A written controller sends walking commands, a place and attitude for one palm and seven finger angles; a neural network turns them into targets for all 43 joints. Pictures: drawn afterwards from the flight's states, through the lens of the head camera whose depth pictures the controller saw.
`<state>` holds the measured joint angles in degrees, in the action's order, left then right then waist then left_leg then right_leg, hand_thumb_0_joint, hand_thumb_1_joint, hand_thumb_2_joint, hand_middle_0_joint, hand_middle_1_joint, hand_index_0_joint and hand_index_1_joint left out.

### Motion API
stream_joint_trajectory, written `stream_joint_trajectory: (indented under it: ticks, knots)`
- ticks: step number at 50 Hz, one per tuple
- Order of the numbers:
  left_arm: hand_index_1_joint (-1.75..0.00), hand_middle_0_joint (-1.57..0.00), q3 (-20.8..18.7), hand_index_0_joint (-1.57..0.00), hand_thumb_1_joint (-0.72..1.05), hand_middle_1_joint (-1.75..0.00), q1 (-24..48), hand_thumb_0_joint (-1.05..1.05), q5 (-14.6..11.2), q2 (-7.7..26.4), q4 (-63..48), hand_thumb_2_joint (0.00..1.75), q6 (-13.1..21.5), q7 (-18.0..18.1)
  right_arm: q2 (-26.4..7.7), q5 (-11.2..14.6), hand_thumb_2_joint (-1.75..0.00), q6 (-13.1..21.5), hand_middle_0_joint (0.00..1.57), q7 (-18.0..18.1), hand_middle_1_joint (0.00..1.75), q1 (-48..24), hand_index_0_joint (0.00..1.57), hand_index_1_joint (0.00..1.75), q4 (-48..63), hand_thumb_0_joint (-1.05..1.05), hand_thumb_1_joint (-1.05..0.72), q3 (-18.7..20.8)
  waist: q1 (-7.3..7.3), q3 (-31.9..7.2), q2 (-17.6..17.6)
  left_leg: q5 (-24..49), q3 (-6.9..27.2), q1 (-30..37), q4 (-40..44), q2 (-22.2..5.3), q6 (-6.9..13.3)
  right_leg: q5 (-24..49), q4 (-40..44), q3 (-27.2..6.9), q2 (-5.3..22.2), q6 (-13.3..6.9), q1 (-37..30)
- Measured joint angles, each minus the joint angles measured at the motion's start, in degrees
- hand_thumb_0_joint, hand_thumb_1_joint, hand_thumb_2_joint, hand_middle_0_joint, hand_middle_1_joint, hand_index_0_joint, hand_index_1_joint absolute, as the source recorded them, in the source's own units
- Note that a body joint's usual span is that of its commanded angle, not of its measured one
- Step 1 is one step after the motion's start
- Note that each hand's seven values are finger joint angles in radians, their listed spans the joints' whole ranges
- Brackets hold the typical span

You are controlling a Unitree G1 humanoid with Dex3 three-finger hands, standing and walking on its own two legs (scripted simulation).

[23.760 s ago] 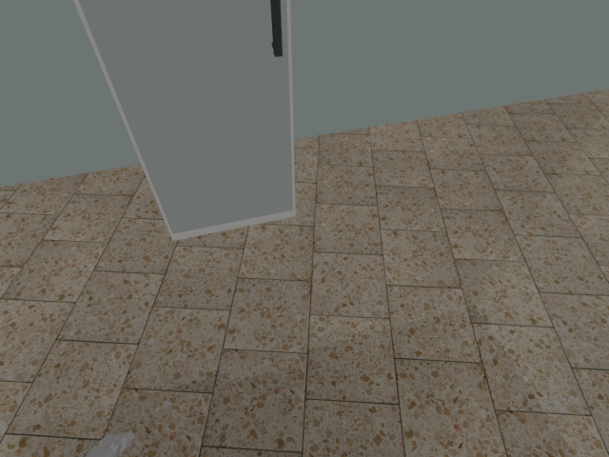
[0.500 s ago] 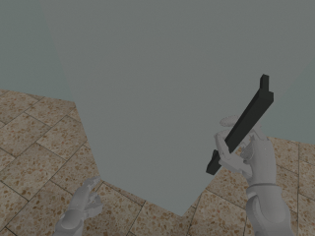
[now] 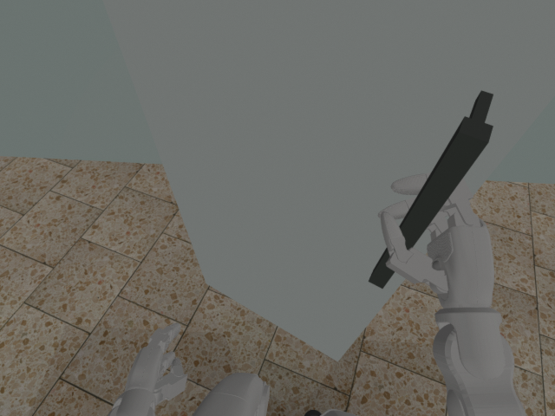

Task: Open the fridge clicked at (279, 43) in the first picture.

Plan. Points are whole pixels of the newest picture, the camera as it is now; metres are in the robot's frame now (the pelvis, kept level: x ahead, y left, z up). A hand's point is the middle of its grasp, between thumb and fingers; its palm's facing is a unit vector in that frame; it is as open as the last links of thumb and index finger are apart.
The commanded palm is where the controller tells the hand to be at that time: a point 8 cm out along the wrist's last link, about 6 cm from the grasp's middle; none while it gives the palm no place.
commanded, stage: walk backward, drawing the door open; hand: right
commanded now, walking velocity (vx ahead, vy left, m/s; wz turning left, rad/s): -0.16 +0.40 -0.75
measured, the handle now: (418, 212) +0.33 -0.11 +0.17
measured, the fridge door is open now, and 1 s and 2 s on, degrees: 28 63 72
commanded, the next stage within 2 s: stop walking and hold the door back in 1.30 s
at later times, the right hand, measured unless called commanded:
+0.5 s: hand (279, 357) +0.16 +0.03 +0.16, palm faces +0.24 +0.96 -0.17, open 6.7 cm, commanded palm +0.12 -0.01 +0.16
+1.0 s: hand (115, 415) +0.10 +0.15 +0.16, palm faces +0.67 +0.73 -0.14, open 6.8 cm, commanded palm +0.05 +0.14 +0.16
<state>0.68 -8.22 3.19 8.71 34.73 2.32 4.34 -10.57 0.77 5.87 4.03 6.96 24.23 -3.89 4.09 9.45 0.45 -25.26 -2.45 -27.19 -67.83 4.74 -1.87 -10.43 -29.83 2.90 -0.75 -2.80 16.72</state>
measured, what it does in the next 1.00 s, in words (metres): steps to the left, turning right: left foot, then right foot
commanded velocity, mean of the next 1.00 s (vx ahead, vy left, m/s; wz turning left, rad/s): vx -0.15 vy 0.40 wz -0.75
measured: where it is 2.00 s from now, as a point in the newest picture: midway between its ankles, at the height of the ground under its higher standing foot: outside the picture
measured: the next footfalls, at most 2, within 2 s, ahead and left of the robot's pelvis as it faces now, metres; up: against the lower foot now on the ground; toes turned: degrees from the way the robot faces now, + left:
left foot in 0.26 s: -0.03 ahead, +0.26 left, +0.00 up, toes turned -11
right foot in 0.50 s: -0.06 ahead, +0.09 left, +0.00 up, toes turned -30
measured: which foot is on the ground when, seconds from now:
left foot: up 0.00-0.24, down 0.26-0.48, up 0.50-0.74, down 0.76-1.00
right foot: down 0.00-0.26, up 0.28-0.48, down 0.50-0.76, up 0.78-0.98, down 1.00-1.00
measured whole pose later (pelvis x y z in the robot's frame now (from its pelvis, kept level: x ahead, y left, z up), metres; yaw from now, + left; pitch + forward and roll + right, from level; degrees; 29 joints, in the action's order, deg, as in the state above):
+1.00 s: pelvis -0.02 +0.42 -0.02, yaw -48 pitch +0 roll +2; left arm -2.8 -6.0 0.3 11.7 33.5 5.4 4.3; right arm -12.2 1.4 4.3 2.5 4.6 29.1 -1.5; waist 4.1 8.4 0.9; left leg -17.9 -9.6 -22.2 -41.8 -5.1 -0.2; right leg -21.4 -40.9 7.9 1.5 0.7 18.9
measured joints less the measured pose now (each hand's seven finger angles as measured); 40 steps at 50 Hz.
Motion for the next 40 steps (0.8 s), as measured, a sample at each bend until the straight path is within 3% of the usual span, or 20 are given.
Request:
stream_joint_trajectory:
  ticks: [1, 3, 7, 10, 12, 13, 15, 17, 19, 22, 24, 25, 26, 28, 30, 33, 37, 38, 40]
  knots:
    - [-0.29, -0.19, 0.3, -0.2, 0.91, -0.3, -0.1, 0.02, 0.1, -0.2, 0.5, 0.9, 0.4, -0.3, -0.3, -0.5, -0.74, -1.0, 0.46, -0.4, 1.4, -0.7, 0.28, 1.37, -0.3, -0.04, -0.62, -0.4, 0.64, 0.4, 0.5, 0.9, 1.3, -1.7, -3.0, 0.1, -0.3, 2.0, 1.8, -2.3, 0.7, 1.0, -0.2]
    - [-0.29, -0.2, 0.7, -0.2, 0.91, -0.3, -0.2, 0.02, 0.0, -0.4, 1.2, 0.9, 1.1, -1.0, -1.0, -1.5, -0.73, -2.5, 0.46, -1.0, 1.4, -2.0, 0.28, 1.36, -0.5, -0.04, -0.62, -1.5, 0.41, 0.9, 1.6, 5.0, 3.5, -3.5, -2.6, -0.9, -0.5, 5.3, 4.9, -5.9, 2.9, 2.4, -0.2]
    - [-0.3, -0.2, 0.3, -0.2, 0.91, -0.3, -1.0, 0.02, -1.2, -1.2, 1.2, 0.9, 1.6, -2.1, -1.0, -2.0, -0.73, -3.9, 0.46, -1.7, 1.4, -3.1, 0.27, 1.34, -0.4, -0.02, -0.64, -3.5, -2.28, -0.2, 1.7, 7.0, 6.7, 1.4, 13.3, -4.2, -0.7, 8.5, 8.2, -9.7, 6.4, 5.3, 1.3]
    - [-0.3, -0.2, -0.4, -0.2, 0.9, -0.3, -1.4, 0.02, -1.9, -1.8, 1.0, 0.9, 2.0, -2.2, -1.6, -1.4, -0.74, -4.8, 0.46, -1.8, 1.4, -3.1, 0.27, 1.34, 0.1, -0.02, -0.64, -3.7, -2.64, -2.5, 2.0, 2.6, 5.4, 9.1, 24.8, -4.1, -1.2, 10.1, 9.6, -13.5, 7.3, 7.3, 4.1]
    - [-0.3, -0.2, -0.8, -0.2, 0.9, -0.3, -1.0, 0.02, -2.4, -2.1, 1.0, 0.9, 2.7, -2.2, -2.3, -0.9, -0.75, -5.0, 0.46, -1.6, 1.4, -3.3, 0.27, 1.34, 0.4, -0.03, -0.62, -3.0, -2.7, -4.4, 1.2, 1.8, 3.1, 15.2, 34.5, -3.8, -0.4, 7.4, 8.0, -15.1, 6.6, 8.0, 7.7]
    - [-0.3, -0.2, -0.8, -0.2, 0.9, -0.3, -0.4, 0.02, -2.7, -2.4, 1.0, 0.9, 3.1, -2.2, -2.9, -0.7, -0.76, -5.2, 0.46, -1.3, 1.4, -3.4, 0.26, 1.33, 1.2, -0.04, -0.61, -2.0, -3.11, -5.4, -0.5, 2.6, 2.5, 17.4, 39.6, -4.7, 0.8, 3.2, 5.3, -14.2, 5.3, 7.8, 10.3]
    - [-0.3, -0.2, -1.5, -0.2, 0.9, -0.3, 2.3, 0.02, -3.0, -0.5, 2.3, 0.9, 3.3, -1.6, -1.0, -0.8, -0.77, -4.8, 0.46, -0.7, 1.4, -3.0, 0.26, 1.34, 1.4, -0.04, -0.61, -1.1, -2.4, -3.9, 2.0, 5.3, -0.1, 16.7, 38.2, -3.9, 2.2, -8.2, -9.7, -12.9, 4.7, 7.0, 15.7]
    - [-0.3, -0.2, -2.4, -0.2, 0.91, -0.3, 2.8, 0.02, -2.7, 0.9, 3.2, 0.9, 3.0, -0.6, 0.1, -0.6, -0.76, -4.7, 0.46, -1.1, 1.4, -1.5, 0.27, 1.35, 1.4, -0.04, -0.6, -1.6, -1.99, -3.7, 3.1, 4.8, -2.3, 16.7, 36.9, -4.6, 2.8, -15.5, -26.1, -8.8, 2.3, 6.0, 18.6]
    - [-0.3, -0.2, -3.0, -0.2, 0.91, -0.3, 2.2, 0.02, -2.7, 1.4, 3.3, 0.9, 3.0, 0.4, 0.2, -0.6, -0.75, -4.2, 0.46, -2.4, 1.4, 0.0, 0.28, 1.35, 1.5, -0.04, -0.6, -1.9, -2.11, -3.9, 2.4, 4.3, -3.8, 17.3, 36.8, -5.9, 3.4, -18.0, -33.2, -3.3, 1.0, 5.4, 17.2]
    - [-0.29, -0.2, -2.4, -0.2, 0.91, -0.3, 0.9, 0.02, -2.2, 1.3, 1.8, 0.9, 3.5, 1.7, 0.1, -0.7, -0.75, -2.3, 0.46, -4.0, 1.4, 1.3, 0.29, 1.35, 2.2, -0.04, -0.59, -2.4, -1.76, -3.9, 0.4, 3.8, -6.9, 16.6, 35.7, -7.3, 4.7, -17.0, -24.4, 3.5, 0.8, 4.7, 10.0]
    - [-0.29, -0.2, -1.8, -0.2, 0.91, -0.3, 0.6, 0.02, -1.9, 1.6, 0.1, 0.9, 4.5, 1.7, 0.6, -0.5, -0.76, -0.9, 0.46, -4.1, 1.4, 1.4, 0.29, 1.34, 3.3, -0.04, -0.59, -2.6, -1.65, -3.9, 0.3, 3.0, -8.8, 12.1, 28.6, -7.4, 5.3, -7.2, -9.6, 5.6, 1.3, 3.8, 3.1]
    - [-0.29, -0.2, -1.9, -0.2, 0.91, -0.3, 0.8, 0.02, -1.5, 1.8, -0.8, 0.9, 5.2, 1.5, 0.8, -0.5, -0.76, -0.6, 0.46, -3.7, 1.4, 1.0, 0.28, 1.33, 4.2, -0.04, -0.6, -2.4, -1.69, -3.6, 1.1, 2.3, -8.4, 8.1, 21.2, -6.3, 3.9, -3.4, -4.6, 4.7, 2.2, 1.2, 0.8]
    - [-0.29, -0.19, -2.2, -0.2, 0.91, -0.3, 1.7, 0.02, -0.9, 1.0, -0.4, 0.9, 5.7, 1.2, 0.3, -0.6, -0.77, 0.3, 0.47, -3.4, 1.4, -0.5, 0.26, 1.33, 3.9, -0.05, -0.6, -2.0, -1.52, -1.8, -0.1, -0.3, -5.7, 4.7, 13.3, -5.8, 2.4, -4.8, -5.2, 3.8, 1.8, 0.2, 1.1]
    - [-0.29, -0.19, -1.6, -0.2, 0.91, -0.3, 2.9, 0.02, -0.5, 0.0, 0.5, 0.9, 5.4, -0.3, -0.4, -1.2, -0.77, 1.8, 0.48, -3.2, 1.4, -3.0, 0.25, 1.33, 2.3, -0.06, -0.6, -1.0, -1.99, 1.8, -1.8, -2.4, -0.5, -0.5, 2.2, -4.0, 1.0, -5.5, -5.2, 1.7, 2.0, 1.6, 0.5]
    - [-0.29, -0.2, -0.9, -0.2, 0.91, -0.3, 3.0, 0.02, -0.2, -0.2, 0.9, 0.9, 5.3, -1.2, -0.7, -1.4, -0.78, 1.1, 0.48, -3.0, 1.4, -4.1, 0.24, 1.34, 1.9, -0.05, -0.6, -0.2, -1.72, 3.7, -0.7, -0.8, 1.4, -4.6, -1.4, -3.3, 0.1, -3.0, -2.6, -2.2, 3.9, 3.8, 0.3]
    - [-0.3, -0.2, -1.1, -0.2, 0.91, -0.3, 2.4, 0.02, -1.0, 0.2, 1.2, 0.9, 5.6, -2.2, -0.6, -1.1, -0.78, -0.4, 0.48, -2.9, 1.4, -5.4, 0.25, 1.36, 1.7, -0.05, -0.61, 0.2, -2.77, 5.3, 2.4, 6.4, 3.9, -5.1, 7.5, -5.2, -0.2, 0.8, 1.0, -7.7, 7.7, 6.0, 0.8]
    - [-0.3, -0.2, -1.6, -0.2, 0.9, -0.3, -0.3, 0.02, -3.3, -0.3, 0.5, 0.9, 4.5, -2.6, -1.7, 0.0, -0.79, -2.4, 0.47, -2.0, 1.4, -6.0, 0.24, 1.37, 1.8, -0.05, -0.6, 1.4, -4.34, 3.1, 3.3, 11.1, 4.5, 6.0, 27.9, -8.1, -0.9, 0.1, -1.4, -11.2, 11.3, 6.9, 4.6]
    - [-0.3, -0.2, -1.4, -0.2, 0.9, -0.3, -0.9, 0.02, -3.7, -0.9, 0.5, 0.9, 4.0, -2.5, -2.7, 0.1, -0.79, -3.0, 0.47, -1.6, 1.4, -6.1, 0.23, 1.36, 2.0, -0.06, -0.59, 2.1, -4.61, 1.6, 1.8, 10.1, 4.2, 9.4, 32.3, -8.9, -0.8, -2.1, -3.7, -11.6, 11.0, 6.9, 6.6]
    - [-0.3, -0.2, -1.4, -0.2, 0.9, -0.3, 1.1, 0.02, -4.0, 0.2, 1.9, 0.9, 3.3, -2.1, -1.3, -0.2, -0.8, -2.8, 0.46, -0.6, 1.4, -6.0, 0.24, 1.36, 2.0, -0.06, -0.6, 3.9, -4.5, 1.4, 2.6, 5.6, 2.7, 9.3, 31.5, -8.2, -2.5, -13.3, -15.6, -13.0, 10.2, 5.6, 11.7]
